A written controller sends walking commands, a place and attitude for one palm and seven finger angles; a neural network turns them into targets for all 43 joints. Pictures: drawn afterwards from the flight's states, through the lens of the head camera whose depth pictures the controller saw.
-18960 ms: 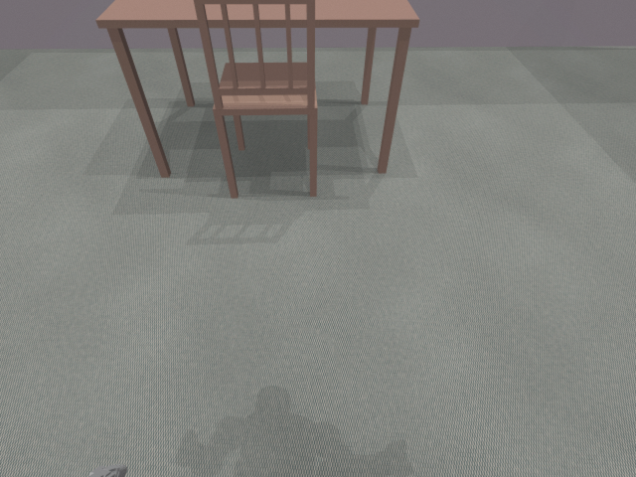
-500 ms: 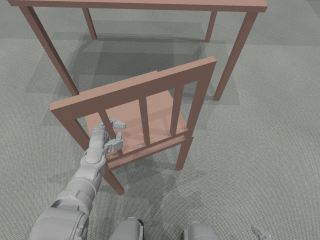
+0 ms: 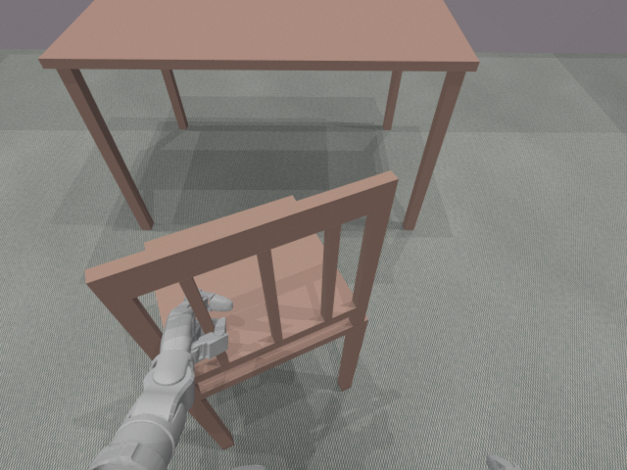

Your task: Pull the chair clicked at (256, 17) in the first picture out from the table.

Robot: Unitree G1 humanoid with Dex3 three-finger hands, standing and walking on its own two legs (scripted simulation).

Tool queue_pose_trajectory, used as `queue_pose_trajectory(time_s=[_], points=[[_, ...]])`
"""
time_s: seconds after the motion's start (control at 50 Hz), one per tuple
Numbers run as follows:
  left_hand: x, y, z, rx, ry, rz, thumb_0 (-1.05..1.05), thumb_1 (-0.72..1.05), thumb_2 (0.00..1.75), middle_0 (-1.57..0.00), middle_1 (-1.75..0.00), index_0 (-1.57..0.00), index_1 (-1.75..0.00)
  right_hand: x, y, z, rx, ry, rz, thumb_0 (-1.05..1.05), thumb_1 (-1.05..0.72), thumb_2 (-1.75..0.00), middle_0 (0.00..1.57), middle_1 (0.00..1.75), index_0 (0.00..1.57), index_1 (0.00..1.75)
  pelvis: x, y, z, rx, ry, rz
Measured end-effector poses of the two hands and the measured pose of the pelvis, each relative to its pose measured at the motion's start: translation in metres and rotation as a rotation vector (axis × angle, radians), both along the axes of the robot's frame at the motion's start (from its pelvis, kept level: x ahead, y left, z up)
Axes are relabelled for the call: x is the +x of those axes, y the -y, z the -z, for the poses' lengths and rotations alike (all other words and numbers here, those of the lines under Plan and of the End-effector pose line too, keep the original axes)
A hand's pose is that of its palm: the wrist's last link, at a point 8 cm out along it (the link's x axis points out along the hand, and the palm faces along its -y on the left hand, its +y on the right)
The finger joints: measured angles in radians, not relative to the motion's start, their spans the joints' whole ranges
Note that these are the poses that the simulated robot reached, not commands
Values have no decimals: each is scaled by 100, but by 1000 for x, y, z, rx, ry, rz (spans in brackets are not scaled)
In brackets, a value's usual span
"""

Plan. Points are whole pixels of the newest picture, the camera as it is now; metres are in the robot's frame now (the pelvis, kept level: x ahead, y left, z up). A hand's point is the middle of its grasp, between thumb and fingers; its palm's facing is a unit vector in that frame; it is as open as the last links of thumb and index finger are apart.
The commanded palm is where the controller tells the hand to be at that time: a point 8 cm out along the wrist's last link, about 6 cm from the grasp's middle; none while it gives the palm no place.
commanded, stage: stop walking, hand still on the chair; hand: left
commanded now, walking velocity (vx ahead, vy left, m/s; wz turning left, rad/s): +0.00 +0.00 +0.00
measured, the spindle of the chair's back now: (271, 299) +0.38 +0.08 -0.07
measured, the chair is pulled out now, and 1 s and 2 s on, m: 0.59 0.59 0.60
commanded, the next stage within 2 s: open the thumb and straighten the fingers in 0.64 s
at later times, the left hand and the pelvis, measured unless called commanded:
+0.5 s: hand (220, 339) +0.30 +0.15 -0.06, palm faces +0.11 -0.98 -0.18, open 5.0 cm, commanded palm +0.28 +0.20 -0.04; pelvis +0.04 -0.01 +0.01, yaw +0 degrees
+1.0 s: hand (220, 336) +0.31 +0.15 -0.06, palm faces +0.13 -0.98 -0.16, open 8.2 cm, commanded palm +0.28 +0.20 -0.04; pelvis +0.05 -0.01 -0.01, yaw +0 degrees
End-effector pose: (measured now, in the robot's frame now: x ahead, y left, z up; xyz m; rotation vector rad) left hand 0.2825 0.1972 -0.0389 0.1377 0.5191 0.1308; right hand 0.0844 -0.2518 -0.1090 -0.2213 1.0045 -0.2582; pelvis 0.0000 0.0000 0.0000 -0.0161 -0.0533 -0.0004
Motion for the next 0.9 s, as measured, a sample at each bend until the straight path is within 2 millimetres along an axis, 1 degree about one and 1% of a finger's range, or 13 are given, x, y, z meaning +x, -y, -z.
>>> queue_pose_trajectory(time_s=[0.1, 0.18, 0.32, 0.44, 0.58, 0.78, 0.84, 0.9], points=[[-4, -1, 0, 3, -2, -3, 1, 74, 81, -18, -117, -50, -145, 22, -13, -2, 38, 33, -21, 1, -91, -90, 20, 30, 20, 30, 11, 2, -3, 3, -8, 5], [-4, -1, -1, 8, -4, -9, 2, 74, 82, -19, -116, -50, -145, 41, -17, -4, 54, 55, -38, 1, -91, -90, 21, 30, 20, 30, 20, 4, -5, 3, -13, 9], [-4, -1, -1, 11, -10, -19, 2, 73, 82, -21, -115, -50, -145, 71, -10, -10, 41, 90, -52, 1, -91, -90, 21, 30, 20, 30, 33, 6, -8, 4, -18, 9], [-3, 0, -1, 12, -13, -24, 2, 73, 83, -21, -114, -50, -145, 88, 0, -18, 16, 112, -50, 1, -91, -90, 21, 30, 20, 30, 40, 8, -8, 5, -21, 6], [-3, 0, -2, 13, -17, -30, 2, 73, 83, -21, -114, -50, -145, 93, 4, -22, 6, 117, -49, 1, -91, -90, 20, 30, 20, 30, 44, 10, -9, 6, -22, 3], [-3, 0, -2, 10, -20, -45, 3, 72, 83, -21, -114, -50, -145, 84, 2, -18, 34, 92, -38, 1, -91, -90, 20, 30, 20, 30, 45, 14, -9, 5, -36, 2], [-2, -1, -1, -7, -2, -43, 3, 69, 81, -22, -118, -50, -145, 82, 6, -17, 57, 109, -27, 1, -91, -90, 21, 30, 20, 30, 46, 15, -4, 9, -80, -6], [-1, -2, 0, -3, 18, -31, 2, 58, 75, -24, -122, -50, -145, 81, 11, -14, 51, 133, -25, 1, -91, -90, 21, 30, 20, 30, 46, 15, 2, 8, -111, -7]])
